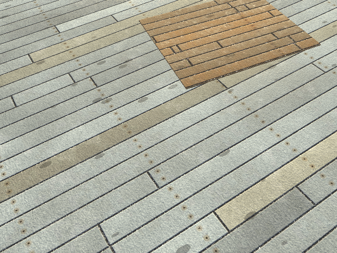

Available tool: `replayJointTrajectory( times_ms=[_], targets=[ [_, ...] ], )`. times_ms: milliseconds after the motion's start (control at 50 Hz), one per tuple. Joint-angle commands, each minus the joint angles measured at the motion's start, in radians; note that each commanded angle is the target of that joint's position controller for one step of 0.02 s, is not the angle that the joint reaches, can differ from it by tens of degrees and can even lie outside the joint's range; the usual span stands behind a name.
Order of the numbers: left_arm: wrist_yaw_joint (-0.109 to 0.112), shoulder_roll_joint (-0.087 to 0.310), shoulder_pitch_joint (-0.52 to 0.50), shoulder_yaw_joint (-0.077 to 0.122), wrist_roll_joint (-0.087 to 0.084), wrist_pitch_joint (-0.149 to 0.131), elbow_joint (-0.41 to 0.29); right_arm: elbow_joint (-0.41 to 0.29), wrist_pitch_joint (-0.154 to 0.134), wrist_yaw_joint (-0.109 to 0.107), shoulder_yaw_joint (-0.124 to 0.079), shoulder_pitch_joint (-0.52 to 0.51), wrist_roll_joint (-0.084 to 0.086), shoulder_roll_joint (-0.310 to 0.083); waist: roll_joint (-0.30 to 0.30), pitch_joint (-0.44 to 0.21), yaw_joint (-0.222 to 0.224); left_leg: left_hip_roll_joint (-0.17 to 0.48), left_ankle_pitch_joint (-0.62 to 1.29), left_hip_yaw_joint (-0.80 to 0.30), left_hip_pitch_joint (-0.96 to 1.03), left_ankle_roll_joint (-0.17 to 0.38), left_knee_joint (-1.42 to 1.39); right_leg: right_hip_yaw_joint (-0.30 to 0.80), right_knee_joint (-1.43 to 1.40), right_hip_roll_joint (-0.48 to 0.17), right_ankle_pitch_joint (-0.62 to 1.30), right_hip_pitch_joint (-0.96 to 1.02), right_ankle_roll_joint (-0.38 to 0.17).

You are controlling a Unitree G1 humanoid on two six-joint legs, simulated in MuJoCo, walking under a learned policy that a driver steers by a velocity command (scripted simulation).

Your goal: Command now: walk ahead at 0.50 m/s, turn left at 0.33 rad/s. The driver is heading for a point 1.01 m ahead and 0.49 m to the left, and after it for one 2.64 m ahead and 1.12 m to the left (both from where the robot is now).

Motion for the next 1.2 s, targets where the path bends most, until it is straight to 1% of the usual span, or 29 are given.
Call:
replayJointTrajectory(
  times_ms=[20, 60, 160, 280, 340, 380, 400, 420, 440, 460, 480, 500, 520, 560, 620, 700, 780, 840, 860, 880, 900, 920, 940, 960, 980, 1000, 1040, 1080, 1200],
  targets=[
    [0.008, 0.104, 0.015, 0.022, 0.006, -0.021, -0.019, -0.034, 0.023, -0.004, -0.019, 0.069, 0.001, -0.028, -0.115, -0.032, -0.026, 0.076, 0.085, -0.062, -0.114, -0.003, -0.027, 0.208, -0.262, -0.287, 0.134, 0.093, -0.139],
    [0.021, 0.133, 0.028, 0.031, 0.012, -0.021, -0.012, -0.062, 0.034, -0.005, -0.024, 0.012, -0.005, -0.03, -0.109, -0.001, -0.02, 0.078, 0.176, -0.085, -0.188, -0.013, -0.091, 0.157, -0.285, -0.3, 0.164, 0.098, -0.141],
    [0.045, 0.14, 0.062, 0.033, 0.004, -0.009, -0.004, -0.115, 0.021, 0.021, -0.022, -0.134, -0.018, -0.024, -0.077, 0.033, 0.018, 0.053, 0.391, -0.014, -0.215, -0.022, -0.363, -0.003, -0.292, -0.259, 0.224, 0.159, -0.096],
    [0.054, 0.171, 0.164, 0.046, -0.015, 0.028, 0.026, -0.218, 0.022, 0.059, -0.007, -0.306, -0.016, -0.002, -0.073, 0.079, 0.071, 0.031, 0.311, 0.083, -0.28, 0.013, -0.514, -0.069, -0.214, -0.324, 0.336, 0.361, -0.085],
    [0.06, 0.211, 0.126, 0.057, -0.023, 0.046, 0.008, -0.246, 0.026, 0.074, -0.025, -0.267, -0.011, -0.041, -0.125, 0.016, 0.011, -0.048, 0.172, 0.167, -0.126, 0.061, -0.527, -0.112, -0.055, -0.332, 0.76, 0.395, -0.055],
    [0.065, 0.234, 0.083, 0.06, -0.029, 0.06, -0.01, -0.207, 0.029, 0.07, -0.069, -0.049, -0.005, -0.119, -0.137, -0.112, -0.12, -0.132, 0.165, 0.199, 0.182, 0.117, -0.582, -0.14, 0.256, -0.298, 0.924, 0.328, -0.018],
    [0.067, 0.229, 0.076, 0.055, -0.024, 0.056, -0.027, -0.167, 0.035, 0.05, -0.106, 0.115, -0.008, -0.198, -0.073, -0.2, -0.196, -0.089, 0.191, 0.071, 0.482, 0.167, -0.635, -0.141, 0.534, -0.258, 0.686, 0.116, 0.03],
    [0.055, 0.083, 0.128, 0.015, 0.008, 0.026, -0.085, -0.183, 0.04, 0.031, -0.128, 0.107, -0.004, -0.311, 0.219, -0.272, -0.098, 0.19, 0.149, -0.49, 0.825, 0.345, -0.721, -0.106, 0.962, -0.04, -0.231, -0.35, 0.106],
    [0.033, 0.116, 0.111, 0.009, -0.03, -0.028, -0.109, -0.202, 0.028, 0.036, -0.102, 0.139, -0.028, -0.271, 0.132, -0.438, -0.111, 0.298, 0.056, -0.823, 0.919, 0.426, -0.876, 0.183, 1.097, 0.015, -0.436, -0.486, 0.087],
    [0.022, 0.161, -0.002, 0.021, -0.068, -0.05, -0.139, -0.195, 0.019, 0.036, -0.082, 0.13, -0.039, -0.191, 0.063, -0.328, -0.134, 0.251, 0.088, -0.653, 0.864, 0.354, -0.879, 0.218, 1.086, -0.044, -0.365, -0.571, 0.056],
    [0.023, 0.152, -0.015, 0.018, -0.061, -0.056, -0.142, -0.199, 0.006, 0.04, -0.071, 0.06, -0.026, -0.148, -0.01, -0.193, -0.085, 0.2, 0.175, -0.487, 0.698, 0.303, -0.875, 0.209, 0.968, -0.098, -0.278, -0.566, 0.04],
    [0.035, 0.162, -0.023, 0.026, -0.026, -0.051, -0.126, -0.218, -0.001, 0.04, -0.058, -0.011, -0.02, -0.109, -0.057, -0.15, -0.047, 0.153, 0.306, -0.375, 0.559, 0.26, -0.87, 0.204, 0.866, -0.139, -0.234, -0.486, 0.041],
    [0.039, 0.164, -0.004, 0.035, -0.01, -0.036, -0.125, -0.236, 0.001, 0.037, -0.05, -0.06, -0.025, -0.093, -0.058, -0.117, -0.008, 0.129, 0.339, -0.331, 0.445, 0.253, -0.904, 0.201, 0.814, -0.157, -0.194, -0.417, 0.049],
    [0.039, 0.156, 0.013, 0.038, -0.005, -0.009, -0.136, -0.248, -0.003, 0.028, -0.054, -0.073, -0.029, -0.117, -0.032, -0.093, 0.023, 0.116, 0.409, -0.307, 0.318, 0.268, -0.941, 0.196, 0.731, -0.163, -0.179, -0.341, 0.081],
    [0.045, 0.124, -0.079, 0.029, 0.007, 0.007, -0.171, -0.244, -0.003, 0.008, -0.064, -0.027, -0.02, -0.156, -0.024, -0.056, 0.002, 0.067, 0.432, -0.222, 0.251, 0.24, -0.956, 0.164, 0.53, -0.138, -0.035, -0.353, 0.119],
    [0.033, 0.097, -0.219, 0.014, -0.004, 0.002, -0.217, -0.238, 0.008, -0.003, -0.064, 0.031, -0.015, -0.157, 0.034, -0.037, -0.057, 0.015, 0.298, -0.192, 0.225, 0.177, -0.939, 0.157, 0.23, -0.071, 0.206, -0.284, 0.118],
    [0.016, 0.131, -0.286, 0.02, -0.017, -0.013, -0.256, -0.223, 0.018, -0.006, -0.061, 0.084, -0.009, -0.15, 0.057, -0.037, -0.081, 0.05, 0.236, -0.284, 0.304, 0.158, -0.865, 0.183, 0.114, -0.04, 0.205, -0.253, 0.099],
    [0.006, 0.165, -0.24, 0.033, -0.02, -0.031, -0.257, -0.232, 0.027, -0.014, -0.062, 0.075, -0.014, -0.153, 0.093, -0.049, -0.043, 0.073, 0.255, -0.369, 0.364, 0.139, -0.775, 0.185, 0.068, -0.029, 0.089, -0.177, 0.065],
    [0.008, 0.178, -0.17, 0.042, -0.017, -0.037, -0.238, -0.241, 0.03, -0.014, -0.057, 0.061, -0.013, -0.137, 0.094, -0.074, -0.003, 0.045, 0.3, -0.362, 0.359, 0.119, -0.721, 0.163, 0.022, -0.021, 0.094, -0.078, 0.043],
    [0.015, 0.21, -0.054, 0.056, -0.004, -0.042, -0.22, -0.256, 0.026, -0.011, -0.043, 0.043, -0.02, -0.102, 0.083, -0.159, 0.056, -0.002, 0.319, -0.325, 0.297, 0.088, -0.569, 0.21, 0.039, -0.087, 0.102, 0.119, 0.0],
    [0.024, 0.275, 0.112, 0.071, 0.006, -0.038, -0.205, -0.281, 0.023, -0.009, -0.022, 0.052, -0.039, -0.046, -0.056, -0.303, 0.111, -0.082, 0.122, -0.216, 0.147, 0.043, -0.275, 0.394, 0.052, -0.271, 0.066, 0.386, -0.062],
    [0.017, 0.325, 0.174, 0.084, 0.009, -0.024, -0.163, -0.31, 0.015, -0.009, -0.013, 0.187, 0.003, -0.023, -0.434, -0.385, 0.036, -0.175, -0.284, -0.123, -0.205, -0.006, 0.017, 0.879, -0.056, -0.474, -0.177, 0.633, -0.223],
    [0.012, 0.214, 0.122, 0.059, -0.011, -0.018, -0.194, -0.276, 0.016, -0.012, -0.033, 0.178, 0.013, -0.141, -0.271, -0.278, 0.054, -0.087, -0.242, -0.151, -0.314, -0.019, 0.131, 0.875, -0.096, -0.459, -0.35, 0.561, -0.194],
    [0.017, 0.156, 0.086, 0.043, -0.012, -0.008, -0.207, -0.289, 0.023, -0.01, -0.043, 0.072, 0.002, -0.178, -0.172, -0.167, 0.078, -0.053, -0.147, -0.123, -0.33, -0.025, 0.155, 0.692, -0.096, -0.409, -0.313, 0.449, -0.143],
    [0.016, 0.145, 0.039, 0.035, -0.002, -0.002, -0.21, -0.299, 0.029, -0.009, -0.043, 0.027, -0.009, -0.16, -0.098, -0.098, 0.057, -0.021, -0.08, -0.098, -0.292, -0.032, 0.128, 0.568, -0.121, -0.363, -0.185, 0.32, -0.122],
    [0.017, 0.125, 0.01, 0.028, 0.0, 0.002, -0.203, -0.31, 0.031, -0.007, -0.047, -0.006, -0.022, -0.147, -0.089, -0.051, 0.041, 0.006, -0.036, -0.096, -0.272, -0.032, 0.073, 0.48, -0.145, -0.322, -0.097, 0.239, -0.112],
    [0.018, 0.129, 0.002, 0.029, 0.003, -0.003, -0.191, -0.32, 0.041, 0.005, -0.042, 0.014, -0.007, -0.104, -0.146, -0.035, 0.012, 0.043, -0.002, -0.071, -0.209, -0.037, 0.021, 0.365, -0.19, -0.295, 0.0, 0.157, -0.115],
    [0.019, 0.153, 0.011, 0.037, -0.001, -0.009, -0.177, -0.341, 0.05, 0.007, -0.036, -0.006, -0.008, -0.079, -0.129, -0.03, 0.01, 0.055, 0.033, -0.056, -0.224, -0.046, -0.024, 0.293, -0.231, -0.297, 0.048, 0.139, -0.134],
    [0.028, 0.202, 0.033, 0.052, -0.008, 0.003, -0.149, -0.385, 0.041, 0.032, -0.021, -0.138, -0.014, -0.055, -0.105, -0.013, 0.045, 0.05, 0.297, 0.002, -0.221, -0.052, -0.329, 0.07, -0.238, -0.275, 0.229, 0.192, -0.107]
  ],
)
